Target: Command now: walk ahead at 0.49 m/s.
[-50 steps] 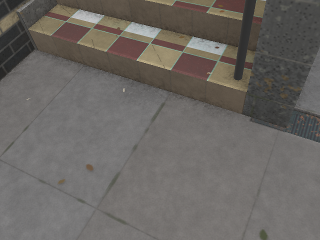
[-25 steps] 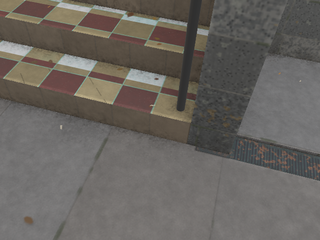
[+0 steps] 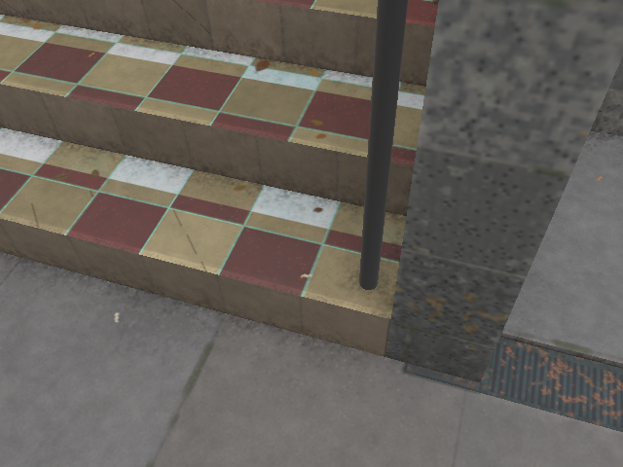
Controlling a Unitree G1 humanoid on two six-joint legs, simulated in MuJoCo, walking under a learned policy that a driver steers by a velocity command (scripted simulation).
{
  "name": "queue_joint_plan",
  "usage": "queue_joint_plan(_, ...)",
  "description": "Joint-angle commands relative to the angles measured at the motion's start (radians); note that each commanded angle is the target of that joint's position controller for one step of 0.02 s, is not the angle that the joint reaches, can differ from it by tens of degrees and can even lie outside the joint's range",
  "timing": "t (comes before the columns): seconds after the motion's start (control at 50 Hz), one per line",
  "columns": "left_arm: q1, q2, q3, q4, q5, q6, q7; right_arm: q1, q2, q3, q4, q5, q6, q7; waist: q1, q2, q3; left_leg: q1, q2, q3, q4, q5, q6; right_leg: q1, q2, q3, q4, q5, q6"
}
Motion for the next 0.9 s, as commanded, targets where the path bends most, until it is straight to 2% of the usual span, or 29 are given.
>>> queue_joint_plan(0.02,0.007,0.123,0.023,-0.011,0.007,-0.018,0.000,0.030,-0.010,0.008,-0.045,-0.041,0.034,0.036,-0.049,-0.100,0.044,0.038,-0.002,0.044,-0.143,0.144,-0.014,-0.094,-0.214,0.112,-0.191,0.239,-0.140)
queue_joint_plan(0.08,0.031,0.128,0.023,0.017,-0.001,-0.026,-0.002,-0.084,-0.024,0.017,-0.069,-0.019,0.033,0.044,-0.018,-0.124,0.025,0.071,-0.019,0.059,-0.310,0.263,-0.008,-0.028,-0.226,0.097,-0.189,0.242,-0.116)
queue_joint_plan(0.18,0.089,0.150,0.031,0.074,0.004,-0.017,0.022,-0.170,-0.053,0.018,-0.101,-0.018,0.014,0.028,0.001,-0.098,0.037,0.101,-0.056,0.066,-0.482,0.185,0.035,0.161,-0.284,0.112,-0.124,0.343,-0.084)
queue_joint_plan(0.22,0.075,0.173,0.035,0.090,0.011,-0.018,0.030,-0.107,-0.068,0.014,-0.087,-0.027,0.004,0.010,-0.038,-0.106,-0.011,0.211,-0.104,0.081,-0.529,0.062,0.072,0.216,-0.288,0.099,0.028,0.593,-0.071)
queue_joint_plan(0.24,0.077,0.147,0.023,0.101,0.002,-0.015,0.032,0.045,-0.072,0.007,-0.040,-0.032,-0.011,-0.002,-0.093,-0.104,-0.078,0.356,-0.138,0.091,-0.619,0.072,0.098,0.216,-0.238,0.070,0.232,0.700,-0.052)
queue_joint_plan(0.26,0.080,0.118,0.009,0.090,-0.003,-0.018,0.037,0.212,-0.125,-0.008,0.007,-0.048,-0.024,-0.016,-0.152,-0.049,-0.196,0.596,-0.042,0.003,-0.614,0.127,0.132,0.086,-0.189,0.036,0.460,0.531,-0.032)
queue_joint_plan(0.28,0.174,0.026,-0.016,0.053,-0.040,-0.025,0.035,0.297,-0.266,-0.047,0.025,-0.057,-0.024,-0.026,-0.115,0.230,-0.299,0.877,0.242,-0.435,-0.662,0.151,0.269,-0.288,-0.018,-0.040,0.840,0.045,0.013)
queue_joint_plan(0.3,0.149,0.092,-0.003,0.075,-0.008,-0.018,0.044,0.263,-0.224,-0.044,0.027,-0.008,-0.014,-0.017,-0.103,0.128,-0.311,0.848,0.281,-0.613,-0.768,0.187,0.291,-0.394,0.016,0.082,0.934,-0.347,-0.012)
queue_joint_plan(0.32,0.095,0.102,0.003,0.080,-0.002,-0.013,0.039,0.176,-0.170,-0.030,0.018,0.006,-0.010,-0.013,-0.063,0.057,-0.177,0.730,0.239,-0.451,-0.776,0.076,0.266,-0.423,-0.056,0.119,0.952,-0.293,-0.035)
queue_joint_plan(0.34,0.056,0.086,-0.004,0.083,-0.007,-0.015,0.032,0.106,-0.094,-0.010,0.008,0.003,-0.011,-0.009,-0.043,-0.001,-0.092,0.608,0.196,-0.352,-0.815,0.112,0.242,-0.402,-0.095,0.112,0.906,-0.223,-0.037)
queue_joint_plan(0.36,0.040,0.056,-0.012,0.092,-0.009,-0.009,0.026,0.076,-0.062,0.000,0.008,-0.005,-0.010,-0.004,-0.026,0.009,-0.048,0.543,0.154,-0.266,-0.829,0.215,0.211,-0.372,-0.121,0.106,0.863,-0.199,-0.038)
queue_joint_plan(0.38,0.053,0.067,-0.011,0.099,0.020,0.005,0.023,0.050,-0.050,0.005,-0.002,0.005,-0.009,-0.009,0.000,0.040,-0.045,0.494,0.119,-0.204,-0.847,0.260,0.184,-0.327,-0.135,0.097,0.818,-0.166,-0.025)
queue_joint_plan(0.4,0.053,0.060,-0.011,0.112,0.029,0.015,0.019,0.054,-0.050,0.007,0.004,0.004,-0.012,-0.011,0.004,0.050,-0.048,0.474,0.104,-0.164,-0.859,0.320,0.182,-0.298,-0.131,0.083,0.809,-0.141,-0.016)
queue_joint_plan(0.42,0.034,0.047,-0.015,0.115,0.031,0.019,0.019,0.064,-0.062,0.006,0.012,0.006,-0.021,-0.012,0.012,0.029,-0.043,0.463,0.099,-0.126,-0.853,0.506,0.187,-0.291,-0.117,0.067,0.796,-0.114,-0.001)
queue_joint_plan(0.44,0.005,0.046,-0.018,0.109,0.029,0.022,0.021,0.040,-0.074,0.006,0.007,0.005,-0.033,-0.016,0.023,0.025,-0.035,0.432,0.078,-0.044,-0.826,0.742,0.178,-0.254,-0.097,0.042,0.745,-0.107,0.020)
queue_joint_plan(0.46,-0.011,0.038,-0.023,0.112,0.025,0.020,0.023,0.041,-0.074,0.010,0.020,0.008,-0.039,-0.015,0.031,0.033,-0.048,0.437,0.049,0.009,-0.807,0.835,0.159,-0.235,-0.088,0.030,0.663,-0.082,0.031)
queue_joint_plan(0.48,-0.031,0.027,-0.030,0.115,0.022,0.018,0.024,0.045,-0.076,0.011,0.028,0.009,-0.041,-0.014,0.026,0.048,-0.062,0.447,0.025,0.046,-0.795,0.847,0.141,-0.206,-0.082,0.016,0.565,-0.057,0.036)
queue_joint_plan(0.52,-0.112,0.044,-0.039,0.101,0.025,0.030,0.016,0.079,-0.090,0.007,0.049,0.007,-0.031,-0.017,-0.014,0.116,-0.075,0.496,0.012,0.038,-0.813,0.606,0.146,-0.213,-0.090,0.002,0.443,-0.031,0.039)
queue_joint_plan(0.58,-0.203,0.047,-0.046,0.084,0.023,0.034,0.015,0.111,-0.088,0.002,0.067,0.003,-0.018,-0.024,-0.051,0.094,-0.039,0.506,0.045,-0.025,-0.841,0.383,0.162,-0.209,-0.092,-0.005,0.320,0.001,0.039)
queue_joint_plan(0.64,-0.191,0.054,-0.046,0.099,0.013,-0.001,0.037,0.062,-0.100,-0.003,0.064,0.007,-0.010,-0.038,-0.030,0.051,-0.038,0.536,0.073,-0.067,-0.780,0.420,0.158,-0.158,-0.084,-0.006,0.192,-0.018,0.027)
queue_joint_plan(0.66,-0.163,0.031,-0.053,0.115,0.016,-0.010,0.051,0.021,-0.070,0.011,0.056,0.010,-0.008,-0.040,-0.005,0.010,-0.042,0.533,0.053,-0.062,-0.717,0.550,0.139,-0.082,-0.069,-0.012,0.096,0.032,0.022)
queue_joint_plan(0.68,-0.081,0.011,-0.061,0.146,0.020,-0.008,0.065,-0.005,-0.045,0.023,0.038,0.015,-0.015,-0.043,0.015,-0.024,-0.098,0.525,0.028,-0.041,-0.626,0.693,0.092,0.042,-0.098,0.032,0.038,0.165,0.020)
queue_joint_plan(0.7,-0.002,0.070,-0.051,0.157,0.030,-0.011,0.078,-0.032,-0.038,0.031,0.020,0.020,-0.021,-0.044,0.043,-0.048,-0.152,0.471,-0.007,-0.026,-0.513,0.574,0.054,0.158,-0.197,0.121,0.060,0.422,0.002)
queue_joint_plan(0.72,-0.022,0.138,-0.038,0.160,0.012,-0.002,0.083,0.079,0.027,0.054,0.035,0.029,-0.010,-0.038,-0.029,-0.237,-0.202,0.423,-0.099,0.011,-0.459,0.193,0.006,0.187,-0.319,0.271,0.058,0.586,-0.108)
queue_joint_plan(0.74,-0.055,0.091,-0.048,0.147,0.007,0.008,0.079,0.065,0.009,0.058,0.066,0.015,0.010,-0.045,-0.011,-0.236,-0.176,0.394,-0.128,0.012,-0.417,-0.125,-0.004,0.169,-0.393,0.356,0.006,0.565,-0.164)
queue_joint_plan(0.76,-0.096,0.048,-0.066,0.134,0.008,0.010,0.075,0.029,-0.001,0.056,0.065,0.000,0.024,-0.048,-0.027,-0.199,-0.119,0.370,-0.123,-0.022,-0.421,-0.246,-0.005,0.131,-0.399,0.352,-0.017,0.552,-0.168)
queue_joint_plan(0.8,-0.135,0.048,-0.072,0.130,0.003,0.013,0.082,-0.007,-0.010,0.054,0.074,-0.010,0.038,-0.048,-0.049,-0.156,-0.076,0.375,-0.113,-0.034,-0.478,-0.233,-0.014,0.104,-0.345,0.289,-0.044,0.467,-0.122)
queue_joint_plan(0.86,-0.212,0.073,-0.068,0.125,-0.015,0.010,0.080,-0.013,0.019,0.066,0.097,-0.016,0.035,-0.048,-0.095,-0.149,-0.098,0.532,-0.116,-0.007,-0.716,0.024,-0.039,0.045,-0.221,0.164,-0.043,0.307,-0.011)
queue_joint_plan(0.9,-0.222,0.073,-0.063,0.120,-0.031,0.008,0.068,-0.083,-0.002,0.067,0.085,-0.018,0.033,-0.048,-0.070,-0.131,-0.092,0.566,-0.070,-0.029,-0.757,0.110,-0.057,-0.003,-0.174,0.149,-0.072,0.100,0.030)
